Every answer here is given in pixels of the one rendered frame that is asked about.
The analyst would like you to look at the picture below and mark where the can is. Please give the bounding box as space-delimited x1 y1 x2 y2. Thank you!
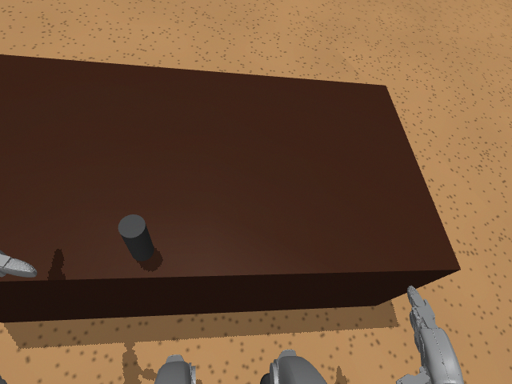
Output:
118 214 154 261

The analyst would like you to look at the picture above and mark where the left robot hand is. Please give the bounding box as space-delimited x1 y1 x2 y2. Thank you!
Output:
0 250 37 278

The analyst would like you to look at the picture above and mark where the right robot hand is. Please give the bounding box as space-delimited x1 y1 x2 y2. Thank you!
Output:
396 286 464 384

